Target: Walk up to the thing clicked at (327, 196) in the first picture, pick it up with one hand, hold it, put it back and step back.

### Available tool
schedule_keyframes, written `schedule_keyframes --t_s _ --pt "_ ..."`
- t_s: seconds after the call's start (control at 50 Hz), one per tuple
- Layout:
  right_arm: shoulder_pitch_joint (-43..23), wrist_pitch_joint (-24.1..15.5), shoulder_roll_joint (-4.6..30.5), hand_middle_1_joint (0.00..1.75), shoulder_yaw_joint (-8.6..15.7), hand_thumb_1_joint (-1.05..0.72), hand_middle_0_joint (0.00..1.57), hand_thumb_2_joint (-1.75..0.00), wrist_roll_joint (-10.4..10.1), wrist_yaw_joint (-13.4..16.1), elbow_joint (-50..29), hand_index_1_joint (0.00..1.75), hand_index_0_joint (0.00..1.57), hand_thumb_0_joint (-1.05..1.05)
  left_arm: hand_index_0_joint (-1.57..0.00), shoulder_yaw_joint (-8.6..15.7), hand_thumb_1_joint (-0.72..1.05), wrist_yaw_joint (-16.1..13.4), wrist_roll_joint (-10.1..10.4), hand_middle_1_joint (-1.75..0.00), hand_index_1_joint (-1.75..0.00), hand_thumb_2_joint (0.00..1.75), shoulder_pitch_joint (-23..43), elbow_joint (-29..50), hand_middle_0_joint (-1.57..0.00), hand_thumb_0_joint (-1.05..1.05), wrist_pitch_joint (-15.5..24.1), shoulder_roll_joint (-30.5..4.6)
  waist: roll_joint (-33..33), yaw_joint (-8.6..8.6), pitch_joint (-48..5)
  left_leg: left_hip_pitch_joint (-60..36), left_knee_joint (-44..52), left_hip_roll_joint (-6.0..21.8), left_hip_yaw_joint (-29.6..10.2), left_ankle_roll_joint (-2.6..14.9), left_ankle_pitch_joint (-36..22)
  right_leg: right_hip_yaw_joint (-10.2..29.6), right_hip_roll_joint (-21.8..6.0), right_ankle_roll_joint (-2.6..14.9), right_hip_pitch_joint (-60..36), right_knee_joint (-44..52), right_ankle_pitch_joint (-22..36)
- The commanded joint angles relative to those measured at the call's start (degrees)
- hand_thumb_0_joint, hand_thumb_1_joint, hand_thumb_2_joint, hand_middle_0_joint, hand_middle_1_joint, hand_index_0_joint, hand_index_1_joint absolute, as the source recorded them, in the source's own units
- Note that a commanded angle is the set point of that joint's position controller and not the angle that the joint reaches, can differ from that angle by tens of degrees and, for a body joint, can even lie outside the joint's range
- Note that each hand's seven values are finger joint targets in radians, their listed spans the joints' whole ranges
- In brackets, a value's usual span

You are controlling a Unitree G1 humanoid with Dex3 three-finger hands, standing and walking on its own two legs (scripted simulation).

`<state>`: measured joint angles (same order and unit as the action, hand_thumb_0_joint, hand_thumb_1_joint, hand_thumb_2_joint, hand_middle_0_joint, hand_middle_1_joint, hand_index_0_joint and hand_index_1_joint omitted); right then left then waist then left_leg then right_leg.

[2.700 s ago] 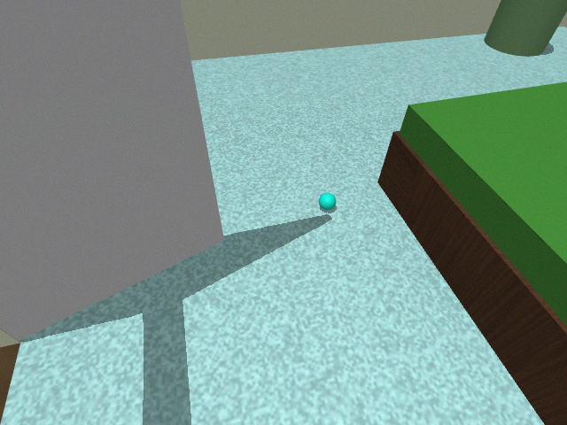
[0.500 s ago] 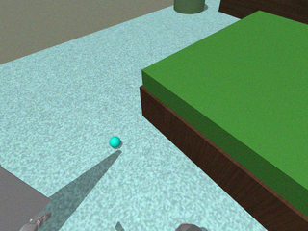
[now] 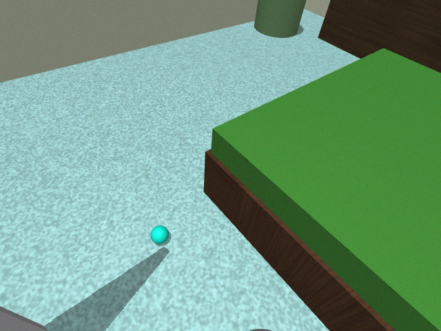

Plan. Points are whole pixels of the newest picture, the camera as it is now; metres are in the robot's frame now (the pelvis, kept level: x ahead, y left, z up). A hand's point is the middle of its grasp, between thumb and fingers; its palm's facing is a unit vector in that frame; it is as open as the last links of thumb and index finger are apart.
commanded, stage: walk up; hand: left
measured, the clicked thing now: (159, 234) +0.65 +0.25 -0.72
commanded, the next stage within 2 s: stand in 1.76 s
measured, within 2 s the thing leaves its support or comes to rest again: neither
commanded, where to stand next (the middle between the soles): +0.29 +0.00 m, yaw +1 degrees
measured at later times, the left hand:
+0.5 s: hand (98, 285) +0.24 +0.25 -0.11, palm faces -0.03 -0.90 -0.44, open 7.3 cm
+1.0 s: hand (95, 288) +0.24 +0.27 -0.15, palm faces +0.00 -0.94 -0.35, open 7.4 cm
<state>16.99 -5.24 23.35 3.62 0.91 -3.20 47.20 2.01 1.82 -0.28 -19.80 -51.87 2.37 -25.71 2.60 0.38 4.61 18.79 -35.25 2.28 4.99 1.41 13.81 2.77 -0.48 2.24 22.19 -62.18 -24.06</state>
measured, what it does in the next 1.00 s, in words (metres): walks ahead: right foot, then left foot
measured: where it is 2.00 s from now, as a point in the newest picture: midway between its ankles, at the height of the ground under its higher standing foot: outside the picture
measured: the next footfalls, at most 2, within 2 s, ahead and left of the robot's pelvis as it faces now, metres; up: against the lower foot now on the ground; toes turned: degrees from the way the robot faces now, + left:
right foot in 0.30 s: +0.24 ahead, -0.14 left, +0.00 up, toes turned -1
left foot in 0.64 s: +0.27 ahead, +0.14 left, +0.00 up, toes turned +1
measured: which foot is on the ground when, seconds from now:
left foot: down 0.00-0.32, up 0.34-0.62, down 0.64-1.00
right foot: up 0.00-0.28, down 0.30-1.00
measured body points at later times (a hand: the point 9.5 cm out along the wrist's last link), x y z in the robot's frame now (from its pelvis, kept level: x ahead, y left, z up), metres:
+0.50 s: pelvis +0.15 -0.02 +0.00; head +0.18 -0.06 +0.45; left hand +0.24 +0.29 -0.08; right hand +0.21 -0.34 -0.13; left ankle +0.17 +0.12 -0.68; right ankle +0.21 -0.14 -0.72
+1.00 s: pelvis +0.18 +0.00 +0.00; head +0.21 +0.01 +0.45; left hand +0.24 +0.32 -0.13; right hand +0.31 -0.29 -0.12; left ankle +0.24 +0.13 -0.72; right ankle +0.21 -0.14 -0.72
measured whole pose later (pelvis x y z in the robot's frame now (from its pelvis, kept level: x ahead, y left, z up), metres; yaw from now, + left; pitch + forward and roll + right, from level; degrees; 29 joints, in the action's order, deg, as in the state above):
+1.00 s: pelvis +0.18 +0.00 +0.00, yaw +1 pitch -2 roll -1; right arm 3.3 -0.2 21.0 -0.1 -0.2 -1.3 59.8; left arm -0.3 0.3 0.0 -7.5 -62.0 0.7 -21.6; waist -0.4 1.5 5.3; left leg 18.4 -33.6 2.4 0.0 -1.0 12.9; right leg -1.2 -1.9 -1.6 14.5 -32.8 -15.9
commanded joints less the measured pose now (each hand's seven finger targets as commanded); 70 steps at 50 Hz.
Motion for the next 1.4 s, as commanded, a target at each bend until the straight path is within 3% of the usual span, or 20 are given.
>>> schedule_keyframes --t_s 0.0,0.1,0.2,0.24,0.26,0.28,0.3,0.32,0.4,0.5,0.58,0.6,0.62,0.64,0.66,0.68,0.74,0.78,0.84,1.38 --pt "2.84 -0.88 14.87 0.3 3.91 -0.9 0.2 -0.9 -0.95 1.55 -3.23 0.3 0.2 0.0 -0.2 3.51 0.9 0.01 0.58 -0.3 -0.3 0.9 -4.22 3.2 -0.2 0.0 2.04 -10.44 -12.32 -0.4 -2.14 -10.75 19.4 13.58 -15.03 10.25 -2.43 -0.18 -4.41 -0.77 10.58 2.97 4.65" --pt "5.28 -0.56 15.89 0.3 3.98 -0.9 0.2 -0.9 -0.62 1.36 -3.7 0.3 0.2 0.0 -0.2 3.84 0.9 1.18 -0.36 -0.3 -0.3 0.9 3.32 5.88 -0.2 0.0 1.63 -8.83 -11.24 -2.57 0.04 -9.13 20.48 13.59 -12.97 12.51 -1.83 -3.65 -5.08 -1.71 9.16 15.31 7.08" --pt "2.86 0.41 15.71 0.3 3.65 -0.9 0.2 -0.9 -0.56 0.91 -4.99 0.3 0.2 0.0 -0.2 4.24 0.9 1.17 -0.16 -0.3 -0.3 0.9 4.66 5.62 -0.2 0.0 2.43 -8.17 -10.43 -1.46 -0.58 -4.47 15.72 11.61 -9.86 10.44 -1.87 -5.99 -2.13 -1.2 -1.35 26.09 12.29" --pt "1.78 1.01 15.0 0.3 3.27 -0.9 0.2 -0.9 -0.75 0.83 -5.57 0.3 0.2 0.0 -0.2 4.62 0.9 0.71 -0.34 -0.3 -0.3 0.9 1.01 4.11 -0.2 0.0 3.0 -8.15 -7.39 1.07 -2.04 -0.78 8.54 10.77 -8.36 8.7 -2.17 -7.12 -0.42 -0.73 -11.4 31.19 14.98" --pt "2.65 1.12 12.21 0.3 2.27 -0.9 0.2 -0.9 -0.79 0.9 -5.78 0.3 0.2 0.0 -0.2 5.39 0.9 0.04 -0.34 -0.3 -0.3 0.9 -3.23 2.85 -0.2 0.0 3.54 -9.93 -1.74 3.3 -5.55 1.2 -0.78 8.34 -6.54 6.86 -4.85 -4.92 -0.03 0.31 -19.53 33.85 13.25" --pt "4.63 0.91 8.78 0.3 1.01 -0.9 0.2 -0.9 -1.1 0.92 -6.46 0.3 0.2 0.0 -0.2 6.58 0.9 -0.65 -0.83 -0.3 -0.3 0.9 -7.62 2.41 -0.2 0.0 4.13 -13.6 9.55 5.21 -8.48 7.99 -16.28 2.48 -1.67 4.03 0.12 8.6 -8.8 3.02 -25.8 40.34 3.82" --pt "6.45 1.66 6.81 0.3 0.02 -0.9 0.2 -0.9 -0.88 1.44 -6.02 0.3 0.2 0.0 -0.2 6.8 0.9 -1.55 -0.62 -0.3 -0.3 0.9 -5.61 4.29 -0.2 0.0 4.41 -17.58 13.49 3.68 -7.18 18.22 -25.39 -3.46 -1.77 0.72 16.26 32.32 -23.76 9.24 -26.89 47.7 3.65" --pt "4.75 2.61 12.81 0.3 1.92 -0.9 0.2 -0.9 -0.37 2.47 -4.42 0.3 0.2 0.0 -0.2 6.43 0.9 -1.49 0.28 -0.3 -0.3 0.9 -3.09 4.77 -0.2 0.0 3.76 -17.76 6.17 3.36 -4.59 17.02 -29.62 -0.45 -6.68 0.79 19.74 33.95 -25.91 14.83 -20.51 45.14 7.41" --pt "7.62 3.27 11.42 0.3 2.02 -0.9 0.2 -0.9 -0.96 2.42 -0.33 0.3 0.2 0.0 -0.2 4.55 0.9 -2.36 0.5 -0.3 -0.3 0.9 3.07 5.99 -0.2 0.0 3.35 -12.83 5.88 -0.19 -2.8 11.14 -24.43 1.94 -8.16 0.0 11.05 10.51 -15.75 10.44 -11.77 41.4 23.36" --pt "2.6 4.1 8.47 0.3 1.47 -0.9 0.2 -0.9 -0.72 2.27 1.65 0.3 0.2 0.0 -0.2 3.3 0.9 -2.72 -0.57 -0.3 -0.3 0.9 6.04 5.86 -0.2 0.0 2.42 -11.1 8.59 0.24 -4.67 -0.51 -8.53 0.84 -3.62 -1.24 4.97 2.45 -12.92 8.9 -3.12 35.79 34.08" --pt "1.4 3.63 9.76 0.3 2.03 -0.9 0.2 -0.9 -0.75 2.95 3.61 0.3 0.2 0.0 -0.2 2.5 0.9 -2.8 0.57 -0.3 -0.3 0.9 10.71 5.43 -0.2 0.0 0.55 -10.68 5.7 -1.86 -5.73 -8.65 0.54 -0.88 -2.51 -0.04 -4.95 2.63 -11.65 5.95 2.44 29.59 22.74" --pt "0.56 3.37 11.37 0.3 2.34 -0.9 0.2 -0.9 -0.2 3.15 3.66 0.3 0.2 0.0 -0.2 1.96 0.9 -2.77 0.64 -0.3 -0.3 0.9 10.19 5.15 -0.2 0.0 0.04 -9.52 2.86 -1.96 -5.36 -9.6 3.2 1.53 -6.39 0.93 -6.22 2.77 -10.39 4.08 5.16 28.02 16.53" --pt "-0.95 3.0 14.16 0.3 2.69 -0.9 0.2 -0.9 0.19 3.32 3.29 0.3 0.2 0.0 -0.2 1.42 0.9 -2.68 0.86 -0.3 -0.3 0.9 9.2 5.07 -0.2 0.0 -0.42 -7.24 -4.34 -0.79 -5.56 -8.96 7.56 8.94 -16.4 2.84 -7.07 0.73 -6.51 1.55 6.86 23.85 8.17" --pt "-5.03 2.87 16.54 0.3 2.63 -0.9 0.2 -0.9 -0.81 3.2 2.45 0.3 0.2 0.0 -0.2 1.42 0.9 -2.93 1.6 -0.3 -0.3 0.9 7.63 3.32 -0.2 0.0 -0.99 -7.62 -11.12 0.68 -6.25 -1.85 12.17 15.01 -24.95 8.52 -2.24 -3.71 -0.88 -0.28 -0.14 18.08 -0.23" --pt "-7.7 3.02 16.49 0.3 2.62 -0.9 0.2 -0.9 -0.56 3.1 2.59 0.3 0.2 0.0 -0.2 1.94 0.9 -3.21 1.02 -0.3 -0.3 0.9 7.62 1.03 -0.2 0.0 -1.47 -8.71 -11.34 0.59 -5.13 3.28 13.61 15.87 -26.23 10.52 0.72 -3.08 -1.17 -0.53 -4.25 15.94 -4.55" --pt "-9.89 3.12 15.19 0.3 1.83 -0.9 0.2 -0.9 -0.59 3.13 2.62 0.3 0.2 0.0 -0.2 1.91 0.9 -3.08 0.97 -0.3 -0.3 0.9 6.92 0.12 -0.2 0.0 -1.44 -8.56 -10.85 1.62 -5.39 3.81 12.93 13.86 -22.58 9.56 1.13 -2.67 -1.05 -0.28 -5.46 17.86 -4.22" --pt "-12.67 3.71 11.56 0.3 0.21 -0.9 0.2 -0.9 -1.24 3.02 3.88 0.3 0.2 0.0 -0.2 1.96 0.9 -2.83 0.52 -0.3 -0.3 0.9 7.22 -2.57 -0.2 0.0 -0.21 -9.69 -9.63 2.03 -6.9 2.09 5.18 6.58 -12.99 2.82 -4.39 1.25 -4.91 0.63 -8.5 30.25 10.44" --pt "-10.99 4.09 11.08 0.3 0.1 -0.9 0.2 -0.9 -1.38 3.0 5.71 0.3 0.2 0.0 -0.2 1.83 0.9 -2.66 0.09 -0.3 -0.3 0.9 11.62 -2.53 -0.2 0.0 -0.2 -11.26 -6.43 -0.63 -6.32 -2.37 5.81 4.64 -11.5 1.51 2.1 4.95 -7.6 1.95 -3.47 32.84 8.44" --pt "-13.56 3.87 11.2 0.3 -0.19 -0.9 0.2 -0.9 -1.1 2.85 7.42 0.3 0.2 0.0 -0.2 0.83 0.9 -2.54 0.54 -0.3 -0.3 0.9 12.46 -4.62 -0.2 0.0 -0.33 -8.56 -7.53 0.37 -6.13 -2.37 9.23 6.9 -14.14 2.47 1.12 0.96 -4.68 0.45 -5.56 32.73 8.42" --pt "-17.74 3.82 9.23 0.3 -1.32 -0.9 0.2 -0.9 -1.14 2.61 15.59 0.3 0.2 0.0 -0.2 0.78 0.9 -1.88 0.1 -0.3 -0.3 0.9 17.86 -11.21 -0.2 0.0 -0.58 -7.07 -2.63 0.03 -8.17 -9.47 17.91 5.42 -10.52 -0.41 -7.86 0.07 -7.24 -1.46 -15.43 45.23 16.87"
